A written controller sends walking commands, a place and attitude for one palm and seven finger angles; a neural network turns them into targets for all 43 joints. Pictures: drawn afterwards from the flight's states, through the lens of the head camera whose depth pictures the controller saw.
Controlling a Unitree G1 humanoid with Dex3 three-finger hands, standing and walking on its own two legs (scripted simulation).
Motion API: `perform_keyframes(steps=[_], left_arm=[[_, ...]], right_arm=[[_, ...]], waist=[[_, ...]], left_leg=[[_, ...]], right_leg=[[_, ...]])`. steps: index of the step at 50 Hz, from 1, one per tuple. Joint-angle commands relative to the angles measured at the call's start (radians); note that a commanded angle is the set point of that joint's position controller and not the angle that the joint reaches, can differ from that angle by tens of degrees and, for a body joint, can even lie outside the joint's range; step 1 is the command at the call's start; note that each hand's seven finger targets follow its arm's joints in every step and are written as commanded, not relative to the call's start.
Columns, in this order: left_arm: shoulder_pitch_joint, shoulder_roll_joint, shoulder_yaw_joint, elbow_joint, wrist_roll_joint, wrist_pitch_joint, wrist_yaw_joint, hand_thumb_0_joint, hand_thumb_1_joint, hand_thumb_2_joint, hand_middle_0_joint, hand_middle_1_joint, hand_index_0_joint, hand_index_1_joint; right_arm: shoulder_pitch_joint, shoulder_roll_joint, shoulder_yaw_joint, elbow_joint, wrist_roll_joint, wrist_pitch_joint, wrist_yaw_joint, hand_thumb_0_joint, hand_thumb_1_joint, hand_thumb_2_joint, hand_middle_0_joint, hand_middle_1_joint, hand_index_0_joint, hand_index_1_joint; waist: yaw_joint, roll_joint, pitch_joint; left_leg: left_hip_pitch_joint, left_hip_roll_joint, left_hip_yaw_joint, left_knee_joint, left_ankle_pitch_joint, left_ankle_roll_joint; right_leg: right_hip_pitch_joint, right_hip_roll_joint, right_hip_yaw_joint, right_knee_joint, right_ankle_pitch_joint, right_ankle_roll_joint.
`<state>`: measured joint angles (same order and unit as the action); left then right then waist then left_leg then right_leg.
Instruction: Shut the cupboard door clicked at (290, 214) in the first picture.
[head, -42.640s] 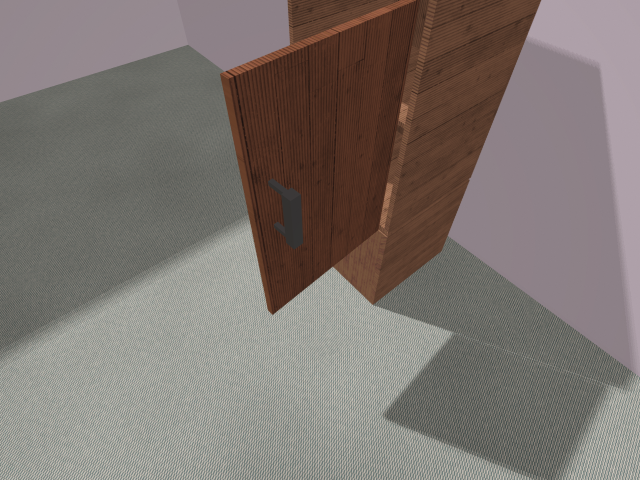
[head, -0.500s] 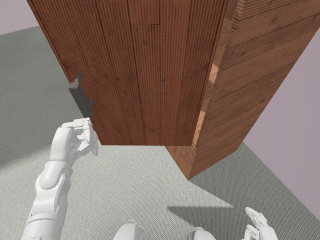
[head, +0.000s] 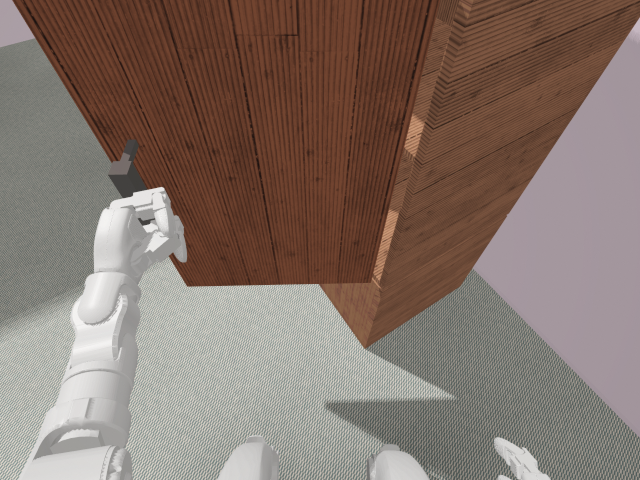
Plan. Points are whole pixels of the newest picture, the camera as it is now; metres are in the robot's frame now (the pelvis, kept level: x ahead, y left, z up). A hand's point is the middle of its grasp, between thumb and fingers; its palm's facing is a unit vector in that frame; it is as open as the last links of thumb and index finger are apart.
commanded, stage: bring the fist close to the handle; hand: left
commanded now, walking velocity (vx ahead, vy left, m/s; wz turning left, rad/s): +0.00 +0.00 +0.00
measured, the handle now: (143, 188) +0.47 +0.25 +0.07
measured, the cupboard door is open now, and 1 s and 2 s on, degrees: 59 49 35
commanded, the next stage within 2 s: push the door shut along its arc in 0.22 s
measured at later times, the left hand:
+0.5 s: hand (172, 236) +0.39 +0.20 +0.07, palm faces +0.00 -1.00 -0.02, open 3.1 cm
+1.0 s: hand (191, 193) +0.46 +0.19 +0.07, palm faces -0.15 -0.99 +0.00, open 3.1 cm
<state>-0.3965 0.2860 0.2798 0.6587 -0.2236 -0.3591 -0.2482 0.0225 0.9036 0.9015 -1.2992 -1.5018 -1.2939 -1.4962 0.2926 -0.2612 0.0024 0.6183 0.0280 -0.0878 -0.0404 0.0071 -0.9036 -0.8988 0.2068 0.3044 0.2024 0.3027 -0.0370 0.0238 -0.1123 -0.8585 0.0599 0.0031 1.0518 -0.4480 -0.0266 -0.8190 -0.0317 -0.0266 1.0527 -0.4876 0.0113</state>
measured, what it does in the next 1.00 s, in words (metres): stands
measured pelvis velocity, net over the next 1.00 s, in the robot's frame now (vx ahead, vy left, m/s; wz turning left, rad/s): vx -0.01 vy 0.01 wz -0.02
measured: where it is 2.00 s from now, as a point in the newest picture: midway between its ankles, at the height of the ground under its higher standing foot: outside the picture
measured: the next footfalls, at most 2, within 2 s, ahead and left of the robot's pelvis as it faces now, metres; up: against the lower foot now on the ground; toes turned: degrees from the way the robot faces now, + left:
none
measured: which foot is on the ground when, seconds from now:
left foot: down 0.00-1.00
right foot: down 0.00-1.00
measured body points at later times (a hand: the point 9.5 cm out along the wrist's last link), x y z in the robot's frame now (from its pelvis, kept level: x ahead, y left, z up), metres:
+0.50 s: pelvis -0.01 +0.00 +0.00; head +0.07 +0.01 +0.44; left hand +0.39 +0.25 +0.07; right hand +0.12 -0.25 -0.11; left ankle +0.03 +0.14 -0.67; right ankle +0.01 -0.13 -0.67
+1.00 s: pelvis -0.01 +0.01 -0.02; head +0.09 +0.02 +0.42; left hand +0.46 +0.24 +0.07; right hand +0.04 -0.26 -0.13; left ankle +0.03 +0.14 -0.67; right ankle +0.01 -0.13 -0.67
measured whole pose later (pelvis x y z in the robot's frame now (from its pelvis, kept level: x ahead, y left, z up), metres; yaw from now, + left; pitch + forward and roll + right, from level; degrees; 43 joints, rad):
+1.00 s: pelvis -0.01 +0.01 -0.02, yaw -1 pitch +19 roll -2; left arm -0.79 0.47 0.35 1.07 -0.17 -0.35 -0.42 0.02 0.90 0.90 -1.30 -1.50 -1.29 -1.50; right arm 0.33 -0.28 0.02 0.65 0.03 -0.04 -0.04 0.00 -0.90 -0.90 0.21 0.30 0.20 0.30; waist -0.12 0.03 -0.12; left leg -1.02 0.07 0.00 1.15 -0.46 -0.01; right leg -0.97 -0.02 -0.03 1.12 -0.48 0.02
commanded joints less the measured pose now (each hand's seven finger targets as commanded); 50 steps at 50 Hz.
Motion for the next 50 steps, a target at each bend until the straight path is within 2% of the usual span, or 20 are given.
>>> perform_keyframes(steps=[1, 4, 7, 8, 10, 14, 15, 17, 18, 22, 23, 27, 28, 32, 37, 41, 43, 46, 49, 50], left_arm=[[-0.232, 0.232, 0.074, -0.177, -0.014, -0.066, 0.003, 0.0, 0.9, 0.9, -1.3, -1.5, -1.3, -1.5], [-0.26, 0.222, 0.065, -0.195, -0.024, -0.059, -0.002, 0.0, 0.9, 0.9, -1.3, -1.5, -1.3, -1.5], [-0.293, 0.184, 0.03, -0.241, -0.031, -0.079, -0.001, 0.0, 0.9, 0.9, -1.3, -1.5, -1.3, -1.5], [-0.296, 0.203, 0.047, -0.251, -0.03, -0.089, 0.005, 0.0, 0.9, 0.9, -1.3, -1.5, -1.3, -1.5], [-0.299, 0.183, 0.028, -0.25, -0.028, -0.104, 0.007, 0.0, 0.9, 0.9, -1.3, -1.5, -1.3, -1.5], [-0.333, 0.185, 0.013, -0.184, -0.008, -0.097, 0.009, 0.0, 0.9, 0.9, -1.3, -1.5, -1.3, -1.5], [-0.325, 0.183, 0.015, -0.166, -0.008, -0.09, 0.01, 0.0, 0.9, 0.9, -1.3, -1.5, -1.3, -1.5], [-0.327, 0.185, 0.014, -0.174, -0.007, -0.084, 0.009, 0.0, 0.9, 0.9, -1.3, -1.5, -1.3, -1.5], [-0.346, 0.235, 0.048, -0.164, -0.005, -0.081, 0.008, 0.0, 0.9, 0.9, -1.3, -1.5, -1.3, -1.5], [-0.481, 0.255, 0.043, -0.127, 0.0, -0.093, -0.017, 0.0, 0.9, 0.9, -1.3, -1.5, -1.3, -1.5], [-0.519, 0.29, 0.059, -0.12, 0.004, -0.098, -0.021, 0.0, 0.9, 0.9, -1.3, -1.5, -1.3, -1.5], [-0.589, 0.266, 0.027, -0.011, 0.001, -0.096, -0.062, 0.0, 0.9, 0.9, -1.3, -1.5, -1.3, -1.5], [-0.575, 0.278, 0.039, 0.022, -0.003, -0.09, -0.074, 0.0, 0.9, 0.9, -1.3, -1.5, -1.3, -1.5], [-0.691, 0.271, 0.007, 0.068, 0.0, -0.077, -0.107, 0.0, 0.9, 0.9, -1.3, -1.5, -1.3, -1.5], [-0.764, 0.287, 0.007, 0.112, 0.006, -0.074, -0.128, 0.0, 0.9, 0.9, -1.3, -1.5, -1.3, -1.5], [-0.782, 0.338, 0.046, 0.151, 0.013, -0.071, -0.136, 0.0, 0.9, 0.9, -1.3, -1.5, -1.3, -1.5], [-0.807, 0.413, 0.101, 0.196, 0.018, -0.065, -0.139, 0.0, 0.9, 0.9, -1.3, -1.5, -1.3, -1.5], [-0.805, 0.464, 0.138, 0.204, 0.024, -0.062, -0.153, 0.0, 0.9, 0.9, -1.3, -1.5, -1.3, -1.5], [-0.825, 0.474, 0.131, 0.212, 0.03, -0.061, -0.176, 0.0, 0.9, 0.9, -1.3, -1.5, -1.3, -1.5], [-0.831, 0.448, 0.11, 0.214, 0.026, -0.058, -0.185, 0.0, 0.9, 0.9, -1.3, -1.5, -1.3, -1.5]], right_arm=[[0.028, -0.139, -0.053, -0.125, 0.009, -0.027, -0.005, 0.0, -0.9, -0.9, 0.2, 0.3, 0.2, 0.3], [0.024, -0.141, -0.053, -0.132, 0.013, -0.019, -0.01, 0.0, -0.9, -0.9, 0.2, 0.3, 0.2, 0.3], [0.015, -0.136, -0.053, -0.132, 0.014, -0.024, -0.011, 0.0, -0.9, -0.9, 0.2, 0.3, 0.2, 0.3], [0.023, -0.141, -0.057, -0.126, 0.011, -0.026, -0.014, 0.0, -0.9, -0.9, 0.2, 0.3, 0.2, 0.3], [0.021, -0.138, -0.056, -0.118, 0.01, -0.03, -0.013, 0.0, -0.9, -0.9, 0.2, 0.3, 0.2, 0.3], [0.017, -0.142, -0.052, -0.103, 0.011, -0.028, -0.015, 0.0, -0.9, -0.9, 0.2, 0.3, 0.2, 0.3], [0.016, -0.142, -0.052, -0.105, 0.012, -0.026, -0.015, 0.0, -0.9, -0.9, 0.2, 0.3, 0.2, 0.3], [0.01, -0.145, -0.05, -0.115, 0.011, -0.025, -0.013, 0.0, -0.9, -0.9, 0.2, 0.3, 0.2, 0.3], [0.017, -0.153, -0.051, -0.111, 0.01, -0.022, -0.017, 0.0, -0.9, -0.9, 0.2, 0.3, 0.2, 0.3], [0.013, -0.146, -0.042, -0.1, 0.01, -0.018, -0.023, 0.0, -0.9, -0.9, 0.2, 0.3, 0.2, 0.3], [0.021, -0.153, -0.043, -0.095, 0.009, -0.017, -0.028, 0.0, -0.9, -0.9, 0.2, 0.3, 0.2, 0.3], [0.032, -0.155, -0.04, -0.079, 0.012, -0.02, -0.026, 0.0, -0.9, -0.9, 0.2, 0.3, 0.2, 0.3], [0.042, -0.161, -0.041, -0.079, 0.01, -0.019, -0.026, 0.0, -0.9, -0.9, 0.2, 0.3, 0.2, 0.3], [0.056, -0.167, -0.042, -0.067, 0.013, -0.015, -0.023, 0.0, -0.9, -0.9, 0.2, 0.3, 0.2, 0.3], [0.081, -0.175, -0.045, -0.055, 0.012, -0.01, -0.018, 0.0, -0.9, -0.9, 0.2, 0.3, 0.2, 0.3], [0.102, -0.18, -0.046, -0.05, 0.011, -0.003, -0.014, 0.0, -0.9, -0.9, 0.2, 0.3, 0.2, 0.3], [0.114, -0.186, -0.042, -0.043, 0.009, 0.003, -0.016, 0.0, -0.9, -0.9, 0.2, 0.3, 0.2, 0.3], [0.121, -0.185, -0.041, -0.058, 0.011, 0.011, -0.012, 0.0, -0.9, -0.9, 0.2, 0.3, 0.2, 0.3], [0.13, -0.185, -0.04, -0.06, 0.011, 0.017, -0.009, 0.0, -0.9, -0.9, 0.2, 0.3, 0.2, 0.3], [0.134, -0.183, -0.04, -0.061, 0.01, 0.019, -0.005, 0.0, -0.9, -0.9, 0.2, 0.3, 0.2, 0.3]], waist=[[0.021, -0.023, -0.348], [0.009, -0.028, -0.326], [0.004, 0.023, -0.331], [0.001, -0.001, -0.343], [0.0, 0.01, -0.354], [-0.014, 0.025, -0.295], [-0.011, 0.003, -0.286], [-0.004, 0.022, -0.307], [-0.007, 0.004, -0.319], [-0.022, 0.033, -0.334], [-0.029, 0.032, -0.338], [-0.048, 0.024, -0.336], [-0.038, 0.031, -0.351], [-0.064, 0.046, -0.357], [-0.076, 0.054, -0.407], [-0.077, 0.045, -0.434], [-0.077, 0.033, -0.414], [-0.069, 0.031, -0.45], [-0.075, 0.077, -0.469], [-0.082, 0.083, -0.467]], left_leg=[[0.184, -0.05, 0.008, -0.14, 0.248, 0.043], [0.186, -0.051, 0.01, -0.148, 0.225, 0.046], [0.222, -0.052, 0.007, -0.149, 0.213, 0.043], [0.234, -0.047, -0.001, -0.145, 0.223, 0.045], [0.245, -0.047, -0.003, -0.143, 0.225, 0.043], [0.226, -0.045, -0.011, -0.152, 0.161, 0.04], [0.213, -0.047, -0.01, -0.156, 0.141, 0.041], [0.228, -0.049, -0.011, -0.16, 0.141, 0.041], [0.224, -0.047, -0.013, -0.153, 0.148, 0.044], [0.214, -0.048, -0.017, -0.139, 0.148, 0.04], [0.218, -0.044, -0.019, -0.131, 0.151, 0.042], [0.211, -0.042, -0.029, -0.115, 0.148, 0.042], [0.212, -0.044, -0.03, -0.11, 0.159, 0.042], [0.215, -0.039, -0.04, -0.098, 0.15, 0.042], [0.223, -0.037, -0.051, -0.079, 0.172, 0.045], [0.206, -0.037, -0.049, -0.064, 0.187, 0.048], [0.155, -0.036, -0.045, -0.052, 0.173, 0.053], [0.13, -0.038, -0.034, -0.047, 0.196, 0.054], [0.149, -0.034, -0.034, -0.034, 0.225, 0.052], [0.16, -0.035, -0.035, -0.035, 0.229, 0.051]], right_leg=[[0.233, 0.039, 0.014, -0.147, 0.358, -0.023], [0.223, 0.039, 0.014, -0.162, 0.334, -0.021], [0.205, 0.041, 0.01, -0.165, 0.315, -0.025], [0.198, 0.045, 0.005, -0.159, 0.316, -0.026], [0.192, 0.044, 0.004, -0.155, 0.32, -0.026], [0.137, 0.043, -0.001, -0.162, 0.244, -0.027], [0.141, 0.042, 0.0, -0.169, 0.223, -0.026], [0.148, 0.041, 0.0, -0.17, 0.22, -0.028], [0.154, 0.044, 0.003, -0.167, 0.226, -0.028], [0.144, 0.04, 0.007, -0.154, 0.228, -0.028], [0.132, 0.044, 0.009, -0.15, 0.226, -0.03], [0.091, 0.043, 0.006, -0.143, 0.219, -0.031], [0.093, 0.045, 0.006, -0.139, 0.226, -0.034], [0.037, 0.044, 0.0, -0.131, 0.208, -0.033], [0.009, 0.047, -0.003, -0.112, 0.215, -0.035], [0.012, 0.05, 0.001, -0.105, 0.226, -0.034], [0.018, 0.054, 0.007, -0.099, 0.215, -0.034], [0.063, 0.053, 0.017, -0.092, 0.248, -0.032], [0.039, 0.055, 0.016, -0.082, 0.271, -0.032], [0.032, 0.057, 0.014, -0.085, 0.274, -0.032]])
